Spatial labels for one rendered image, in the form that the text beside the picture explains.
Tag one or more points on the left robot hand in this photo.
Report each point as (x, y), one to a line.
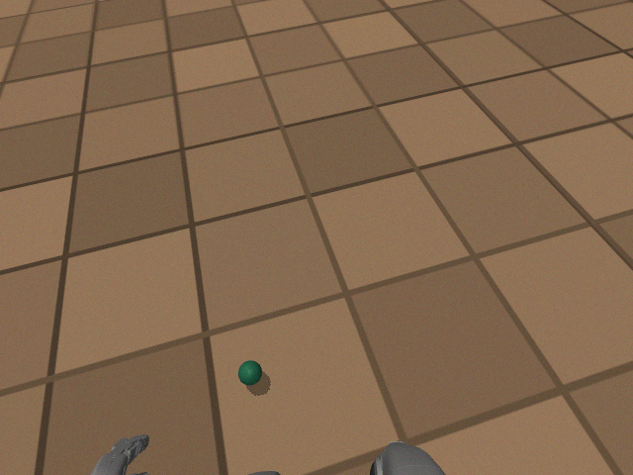
(122, 454)

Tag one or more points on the ball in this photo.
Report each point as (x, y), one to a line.
(249, 372)

